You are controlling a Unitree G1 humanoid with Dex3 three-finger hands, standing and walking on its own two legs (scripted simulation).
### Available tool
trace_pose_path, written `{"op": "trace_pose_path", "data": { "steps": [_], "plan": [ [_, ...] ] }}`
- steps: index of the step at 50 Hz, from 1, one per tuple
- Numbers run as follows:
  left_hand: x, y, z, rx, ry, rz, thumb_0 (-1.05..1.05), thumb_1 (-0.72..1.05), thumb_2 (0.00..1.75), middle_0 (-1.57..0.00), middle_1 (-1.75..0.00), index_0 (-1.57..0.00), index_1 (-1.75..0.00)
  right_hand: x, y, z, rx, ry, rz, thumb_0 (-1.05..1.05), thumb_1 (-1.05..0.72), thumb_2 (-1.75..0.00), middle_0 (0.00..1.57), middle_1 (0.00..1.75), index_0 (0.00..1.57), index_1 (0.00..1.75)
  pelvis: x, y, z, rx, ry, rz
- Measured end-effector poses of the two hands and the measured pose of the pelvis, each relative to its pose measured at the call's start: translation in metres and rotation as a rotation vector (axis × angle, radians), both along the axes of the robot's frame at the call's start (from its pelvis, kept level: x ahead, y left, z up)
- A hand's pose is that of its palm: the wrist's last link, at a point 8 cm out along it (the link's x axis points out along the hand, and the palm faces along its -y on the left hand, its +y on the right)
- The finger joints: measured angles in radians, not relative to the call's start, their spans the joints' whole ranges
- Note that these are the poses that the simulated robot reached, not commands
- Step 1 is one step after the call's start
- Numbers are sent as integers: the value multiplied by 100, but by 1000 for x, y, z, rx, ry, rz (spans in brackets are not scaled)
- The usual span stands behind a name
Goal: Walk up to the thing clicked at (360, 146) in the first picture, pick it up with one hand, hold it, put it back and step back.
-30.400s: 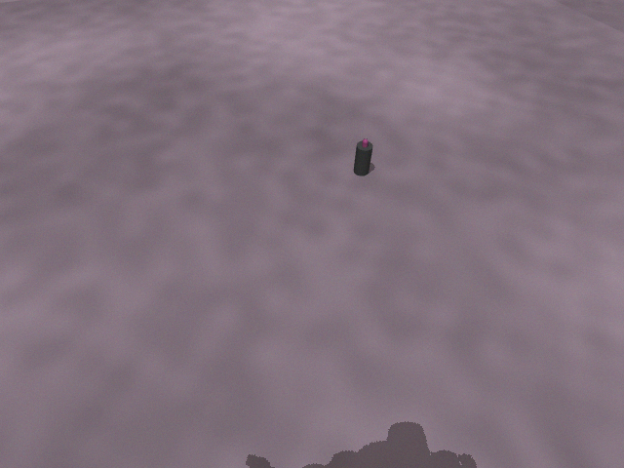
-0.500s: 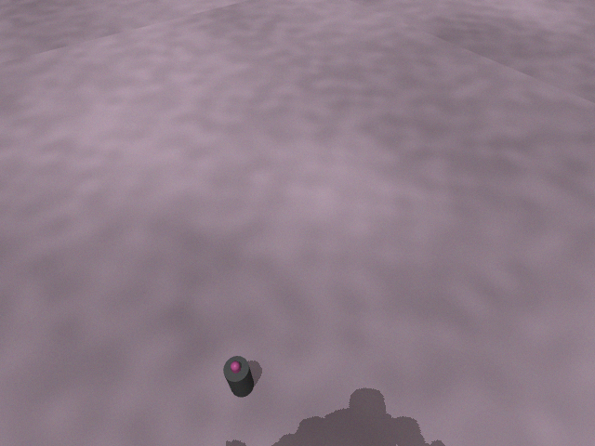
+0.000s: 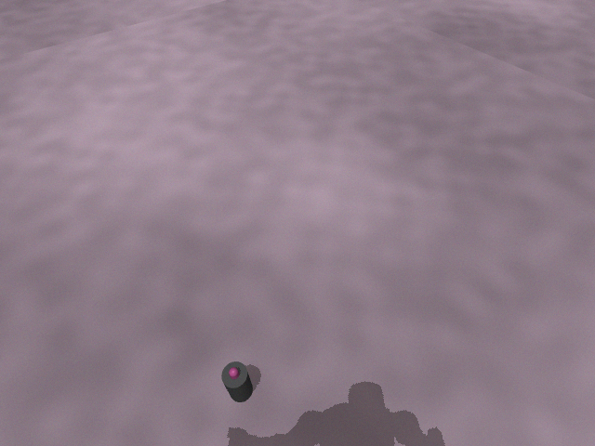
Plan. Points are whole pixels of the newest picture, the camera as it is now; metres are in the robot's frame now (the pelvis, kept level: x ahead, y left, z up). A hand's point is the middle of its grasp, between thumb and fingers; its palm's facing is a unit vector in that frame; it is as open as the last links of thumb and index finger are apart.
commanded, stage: stand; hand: left
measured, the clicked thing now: (237, 380) +0.40 +0.20 -0.69
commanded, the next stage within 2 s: step back in 0.50 s
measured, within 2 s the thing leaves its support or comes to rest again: neither
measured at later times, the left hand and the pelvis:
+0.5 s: hand out of the picture +0.08 +0.24 -0.16, palm faces -0.01 -0.94 -0.34, open 7.4 cm; pelvis +0.01 +0.00 +0.00, yaw +0 degrees
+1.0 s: hand out of the picture +0.07 +0.30 -0.18, palm faces -0.05 -0.93 -0.35, open 7.4 cm; pelvis -0.07 +0.05 -0.02, yaw -1 degrees
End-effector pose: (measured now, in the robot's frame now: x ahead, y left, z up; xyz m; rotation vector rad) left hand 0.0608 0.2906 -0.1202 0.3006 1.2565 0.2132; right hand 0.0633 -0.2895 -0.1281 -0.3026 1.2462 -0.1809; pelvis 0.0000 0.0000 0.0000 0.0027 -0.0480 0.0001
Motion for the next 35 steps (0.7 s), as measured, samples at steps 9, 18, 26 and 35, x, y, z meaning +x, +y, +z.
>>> {"op": "trace_pose_path", "data": {
  "steps": [9, 18, 26, 35],
  "plan": [
    [6, 0, 1, 1, -2, 3, 1, 90, 90, -21, -30, -21, -30, 8, -3, 2, -8, -9, 0, 1, -91, -90, 20, 30, 20, 30, 5, -1, 0, 0, 0, -2],
    [9, -2, 0, -3, -2, -1, 1, 90, 90, -21, -30, -21, -30, 10, -6, 3, -10, -7, -4, 1, -91, -90, 20, 30, 20, 30, 7, -2, 1, -1, 4, -4],
    [11, -1, 1, -4, -11, 4, 1, 90, 90, -21, -30, -21, -30, 10, -7, 3, -8, -12, -10, 1, -91, -90, 20, 30, 20, 30, 7, -3, 0, 0, 3, -6],
    [8, 20, -6, 40, -38, -9, 1, 90, 90, -21, -30, -21, -30, -2, -20, -1, -43, -8, -19, 1, -91, -90, 20, 30, 20, 30, -26, 2, -13, -10, 18, -3]
  ]
}}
